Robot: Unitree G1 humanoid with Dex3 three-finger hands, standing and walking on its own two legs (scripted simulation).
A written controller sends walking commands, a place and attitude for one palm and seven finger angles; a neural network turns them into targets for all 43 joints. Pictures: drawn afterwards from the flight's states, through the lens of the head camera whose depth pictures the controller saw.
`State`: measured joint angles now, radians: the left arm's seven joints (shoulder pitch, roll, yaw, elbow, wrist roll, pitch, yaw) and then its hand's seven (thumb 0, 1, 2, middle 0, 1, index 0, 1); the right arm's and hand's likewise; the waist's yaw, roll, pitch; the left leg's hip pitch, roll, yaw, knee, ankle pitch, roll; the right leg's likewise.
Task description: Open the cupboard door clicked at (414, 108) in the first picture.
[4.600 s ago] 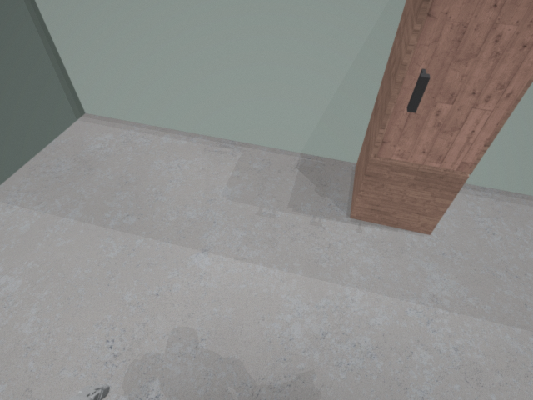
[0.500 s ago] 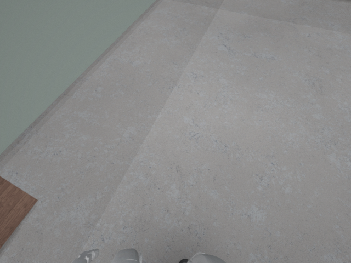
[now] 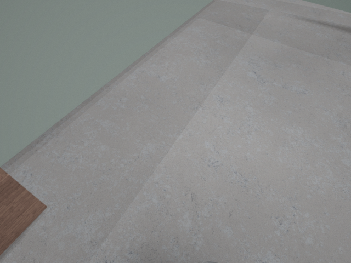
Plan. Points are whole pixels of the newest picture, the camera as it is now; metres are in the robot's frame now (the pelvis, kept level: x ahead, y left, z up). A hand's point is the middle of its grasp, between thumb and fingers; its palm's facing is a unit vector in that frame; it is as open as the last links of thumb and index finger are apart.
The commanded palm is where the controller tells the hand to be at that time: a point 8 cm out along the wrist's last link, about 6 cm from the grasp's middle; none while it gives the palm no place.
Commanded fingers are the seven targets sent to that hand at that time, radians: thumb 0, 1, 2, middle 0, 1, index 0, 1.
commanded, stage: turn to face it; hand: left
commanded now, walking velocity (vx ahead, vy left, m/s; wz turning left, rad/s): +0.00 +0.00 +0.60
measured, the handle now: out of the picture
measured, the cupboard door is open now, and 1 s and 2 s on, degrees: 0 0 0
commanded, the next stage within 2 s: take the last steps up to it in 1.58 s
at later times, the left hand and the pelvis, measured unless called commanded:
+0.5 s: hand out of the picture +0.06 +0.14 -0.13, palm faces +0.28 -0.92 -0.27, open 7.4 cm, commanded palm none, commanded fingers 0.00 0.90 0.90 -0.20 -0.30 -0.20 -0.30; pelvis +0.00 -0.07 +0.01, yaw +17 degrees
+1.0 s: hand out of the picture -0.11 +0.19 -0.17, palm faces +0.60 -0.76 -0.25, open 7.4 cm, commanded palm none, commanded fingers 0.00 0.90 0.90 -0.20 -0.30 -0.20 -0.30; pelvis -0.03 -0.03 +0.01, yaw +35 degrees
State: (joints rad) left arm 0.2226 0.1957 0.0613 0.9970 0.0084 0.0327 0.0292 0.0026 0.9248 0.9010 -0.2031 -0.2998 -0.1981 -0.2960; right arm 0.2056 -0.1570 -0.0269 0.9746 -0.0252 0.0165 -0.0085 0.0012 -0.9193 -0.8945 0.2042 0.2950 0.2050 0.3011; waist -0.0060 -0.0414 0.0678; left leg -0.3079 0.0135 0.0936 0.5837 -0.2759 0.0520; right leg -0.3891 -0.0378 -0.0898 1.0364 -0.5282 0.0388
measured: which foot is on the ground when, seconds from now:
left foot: down 0.00-0.34, up 0.36-0.76, down 0.78-1.00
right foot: up 0.00-0.32, down 0.34-0.80, up 0.82-1.00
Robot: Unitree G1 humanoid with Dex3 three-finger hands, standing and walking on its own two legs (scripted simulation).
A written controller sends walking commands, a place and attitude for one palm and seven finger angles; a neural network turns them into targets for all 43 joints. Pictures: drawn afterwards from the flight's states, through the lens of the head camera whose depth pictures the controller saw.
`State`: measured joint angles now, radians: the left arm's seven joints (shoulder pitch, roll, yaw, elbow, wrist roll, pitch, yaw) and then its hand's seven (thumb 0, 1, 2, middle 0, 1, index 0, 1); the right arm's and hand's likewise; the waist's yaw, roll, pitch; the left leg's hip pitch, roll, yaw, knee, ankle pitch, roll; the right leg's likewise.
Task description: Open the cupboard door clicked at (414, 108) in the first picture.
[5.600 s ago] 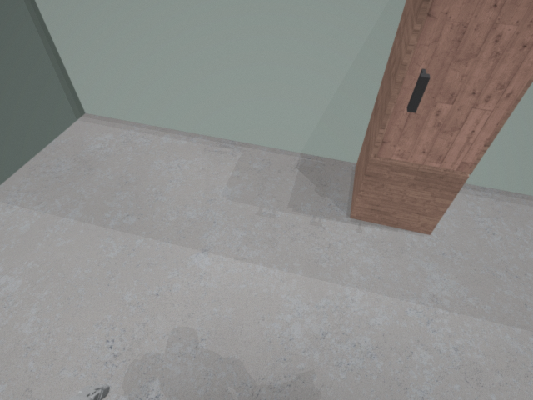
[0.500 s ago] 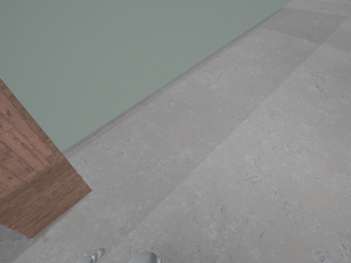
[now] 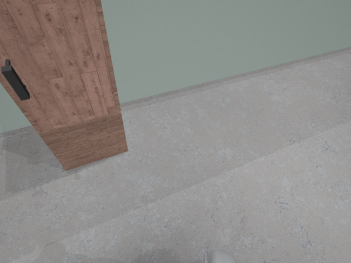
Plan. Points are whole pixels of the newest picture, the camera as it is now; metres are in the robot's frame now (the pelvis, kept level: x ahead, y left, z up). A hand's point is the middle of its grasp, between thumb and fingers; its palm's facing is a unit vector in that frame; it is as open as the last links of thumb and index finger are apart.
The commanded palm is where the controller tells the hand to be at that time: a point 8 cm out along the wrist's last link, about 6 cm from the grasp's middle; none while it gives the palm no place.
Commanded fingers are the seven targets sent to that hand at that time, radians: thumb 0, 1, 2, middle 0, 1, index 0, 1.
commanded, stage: turn to face it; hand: left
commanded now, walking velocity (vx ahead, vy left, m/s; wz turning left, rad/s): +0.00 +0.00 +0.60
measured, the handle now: (16, 79) +0.61 +0.57 -0.04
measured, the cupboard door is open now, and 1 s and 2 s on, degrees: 0 0 0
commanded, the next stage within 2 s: take the last steps up to it in 0.58 s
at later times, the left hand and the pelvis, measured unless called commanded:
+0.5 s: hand out of the picture +0.03 +0.15 -0.14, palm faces +0.28 -0.92 -0.27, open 7.4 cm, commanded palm none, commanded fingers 0.00 0.90 0.90 -0.20 -0.30 -0.20 -0.30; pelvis -0.02 -0.06 +0.00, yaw +17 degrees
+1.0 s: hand out of the picture -0.10 +0.20 -0.17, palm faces +0.43 -0.88 -0.19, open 7.4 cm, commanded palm none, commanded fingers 0.00 0.90 0.90 -0.20 -0.30 -0.20 -0.30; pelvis -0.03 +0.01 +0.01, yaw +24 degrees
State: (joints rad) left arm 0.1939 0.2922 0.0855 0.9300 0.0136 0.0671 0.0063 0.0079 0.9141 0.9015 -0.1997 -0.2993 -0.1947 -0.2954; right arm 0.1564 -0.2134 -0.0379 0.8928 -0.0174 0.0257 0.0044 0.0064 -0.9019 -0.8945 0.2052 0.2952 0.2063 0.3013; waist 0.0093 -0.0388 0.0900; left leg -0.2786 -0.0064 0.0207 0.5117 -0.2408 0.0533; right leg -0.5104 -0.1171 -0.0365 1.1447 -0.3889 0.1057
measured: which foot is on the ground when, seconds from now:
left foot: down 0.00-0.32, up 0.34-0.72, down 0.74-1.00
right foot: up 0.00-0.30, down 0.32-0.76, up 0.78-1.00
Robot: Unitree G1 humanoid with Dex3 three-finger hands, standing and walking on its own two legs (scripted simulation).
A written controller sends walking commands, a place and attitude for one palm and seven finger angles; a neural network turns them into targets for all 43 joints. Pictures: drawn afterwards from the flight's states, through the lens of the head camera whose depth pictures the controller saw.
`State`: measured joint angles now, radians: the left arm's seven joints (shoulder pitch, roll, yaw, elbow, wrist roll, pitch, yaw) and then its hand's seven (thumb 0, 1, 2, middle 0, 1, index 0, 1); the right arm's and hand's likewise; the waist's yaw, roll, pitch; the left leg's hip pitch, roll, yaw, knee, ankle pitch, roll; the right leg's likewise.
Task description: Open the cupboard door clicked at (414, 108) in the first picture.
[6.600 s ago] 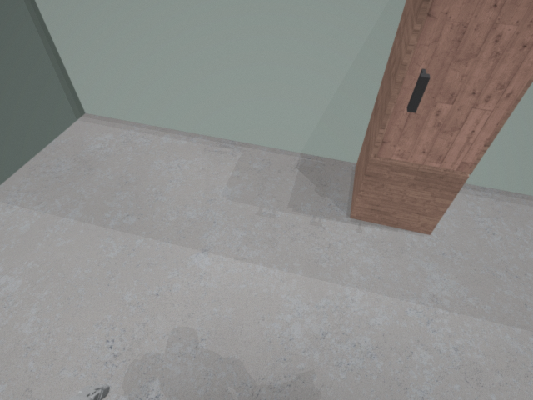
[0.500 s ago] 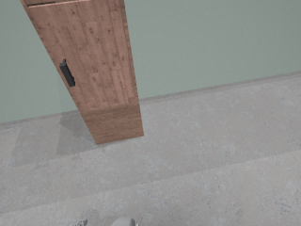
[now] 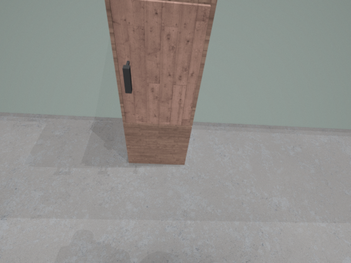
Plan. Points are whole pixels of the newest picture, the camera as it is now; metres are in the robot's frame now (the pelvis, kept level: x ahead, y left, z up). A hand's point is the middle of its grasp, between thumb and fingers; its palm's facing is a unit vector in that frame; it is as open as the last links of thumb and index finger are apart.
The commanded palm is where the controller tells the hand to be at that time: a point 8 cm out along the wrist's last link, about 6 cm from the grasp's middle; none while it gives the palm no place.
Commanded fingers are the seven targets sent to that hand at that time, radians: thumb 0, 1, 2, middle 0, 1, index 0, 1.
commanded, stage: take the last steps up to it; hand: left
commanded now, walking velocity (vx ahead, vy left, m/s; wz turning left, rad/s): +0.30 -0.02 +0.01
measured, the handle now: (128, 76) +0.81 +0.26 -0.05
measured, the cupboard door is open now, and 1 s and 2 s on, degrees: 0 0 0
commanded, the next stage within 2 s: come to a stop and stand still in 0.72 s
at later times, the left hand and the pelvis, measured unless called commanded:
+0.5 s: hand (131, 249) +0.19 +0.12 -0.16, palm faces +0.09 -0.97 -0.23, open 7.1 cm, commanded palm none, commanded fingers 0.00 0.90 0.90 -0.20 -0.30 -0.20 -0.30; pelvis +0.14 -0.07 +0.00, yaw +2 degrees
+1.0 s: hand (124, 233) +0.23 +0.15 -0.19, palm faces +0.11 -0.98 -0.14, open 7.4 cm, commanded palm none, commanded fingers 0.00 0.90 0.90 -0.20 -0.30 -0.20 -0.30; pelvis +0.27 -0.01 -0.01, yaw +2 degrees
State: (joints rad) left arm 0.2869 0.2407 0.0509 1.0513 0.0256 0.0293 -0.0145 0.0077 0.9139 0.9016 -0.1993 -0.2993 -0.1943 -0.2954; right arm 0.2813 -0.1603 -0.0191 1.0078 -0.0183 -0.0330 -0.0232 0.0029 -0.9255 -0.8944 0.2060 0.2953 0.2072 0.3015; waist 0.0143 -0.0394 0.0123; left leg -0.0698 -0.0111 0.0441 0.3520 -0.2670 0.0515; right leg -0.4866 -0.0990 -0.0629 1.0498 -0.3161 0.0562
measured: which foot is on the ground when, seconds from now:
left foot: down 0.00-0.30, up 0.32-0.78, down 0.80-1.00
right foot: up 0.00-0.26, down 0.28-0.82, up 0.84-1.00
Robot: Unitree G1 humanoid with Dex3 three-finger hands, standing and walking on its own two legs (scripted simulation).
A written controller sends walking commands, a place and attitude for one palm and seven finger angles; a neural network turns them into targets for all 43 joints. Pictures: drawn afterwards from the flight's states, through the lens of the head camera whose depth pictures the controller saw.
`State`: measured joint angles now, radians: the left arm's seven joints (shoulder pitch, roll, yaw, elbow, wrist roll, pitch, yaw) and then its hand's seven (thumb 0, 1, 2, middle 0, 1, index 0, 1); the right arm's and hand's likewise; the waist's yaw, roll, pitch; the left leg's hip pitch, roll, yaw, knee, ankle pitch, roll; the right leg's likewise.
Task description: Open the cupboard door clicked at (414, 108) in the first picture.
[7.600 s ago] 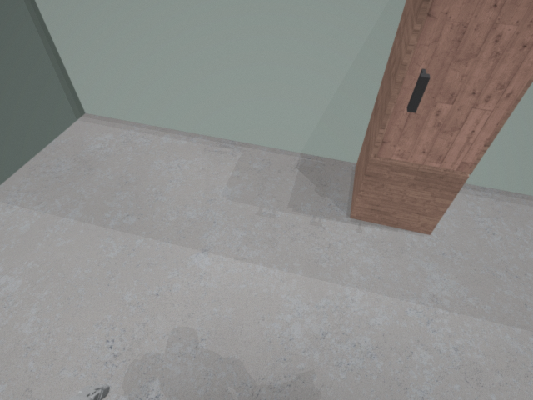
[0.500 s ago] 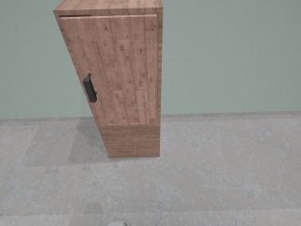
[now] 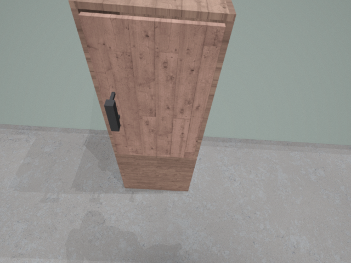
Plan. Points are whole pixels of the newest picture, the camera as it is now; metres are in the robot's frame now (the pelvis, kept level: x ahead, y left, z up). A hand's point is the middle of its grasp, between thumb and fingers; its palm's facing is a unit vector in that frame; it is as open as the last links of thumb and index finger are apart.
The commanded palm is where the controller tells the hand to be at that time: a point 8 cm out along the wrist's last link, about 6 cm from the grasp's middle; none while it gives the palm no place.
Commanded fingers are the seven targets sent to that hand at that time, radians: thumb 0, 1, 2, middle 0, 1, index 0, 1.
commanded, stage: come to a stop and stand still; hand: left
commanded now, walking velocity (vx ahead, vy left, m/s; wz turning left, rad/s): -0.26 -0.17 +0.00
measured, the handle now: (114, 111) +0.54 +0.24 -0.04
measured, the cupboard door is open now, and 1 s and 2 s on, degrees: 0 0 0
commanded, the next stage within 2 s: look again from close up in 1.62 s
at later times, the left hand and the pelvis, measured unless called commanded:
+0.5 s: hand out of the picture +0.07 +0.10 -0.14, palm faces +0.03 -0.95 -0.31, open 7.4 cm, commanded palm none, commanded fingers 0.00 0.90 0.90 -0.20 -0.30 -0.20 -0.30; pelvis -0.01 -0.10 +0.00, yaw +0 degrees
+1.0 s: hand out of the picture -0.05 +0.15 -0.18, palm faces +0.07 -0.98 -0.19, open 7.4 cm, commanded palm none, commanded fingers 0.00 0.90 0.90 -0.20 -0.30 -0.20 -0.30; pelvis -0.03 -0.04 +0.00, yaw +0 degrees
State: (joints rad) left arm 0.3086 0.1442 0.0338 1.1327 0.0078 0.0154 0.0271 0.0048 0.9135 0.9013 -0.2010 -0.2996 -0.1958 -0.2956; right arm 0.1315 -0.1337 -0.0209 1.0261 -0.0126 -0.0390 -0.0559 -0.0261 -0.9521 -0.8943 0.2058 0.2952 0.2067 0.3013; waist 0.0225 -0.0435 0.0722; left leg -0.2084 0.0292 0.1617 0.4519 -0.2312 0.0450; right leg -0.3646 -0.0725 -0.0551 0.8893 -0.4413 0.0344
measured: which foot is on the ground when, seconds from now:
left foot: down 0.00-0.30, up 0.32-0.88, down 0.90-1.00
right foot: up 0.00-0.28, down 0.30-0.90, up 0.92-1.00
